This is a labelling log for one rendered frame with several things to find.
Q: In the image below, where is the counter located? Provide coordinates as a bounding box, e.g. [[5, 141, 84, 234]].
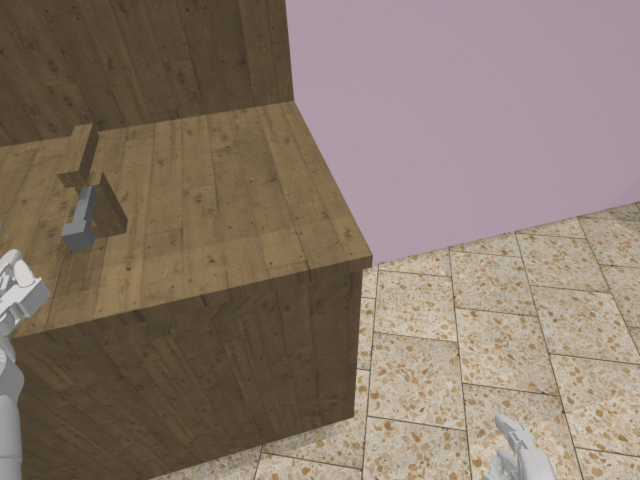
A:
[[0, 0, 373, 480]]

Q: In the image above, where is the tap lever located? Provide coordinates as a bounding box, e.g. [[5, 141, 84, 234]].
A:
[[61, 186, 98, 251]]

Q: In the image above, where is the robot right hand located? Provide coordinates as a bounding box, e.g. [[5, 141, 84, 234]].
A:
[[483, 413, 557, 480]]

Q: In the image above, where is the robot left hand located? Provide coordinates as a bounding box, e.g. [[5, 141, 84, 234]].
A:
[[0, 222, 51, 342]]

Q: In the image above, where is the left robot forearm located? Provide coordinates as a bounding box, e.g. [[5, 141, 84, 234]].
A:
[[0, 333, 24, 480]]

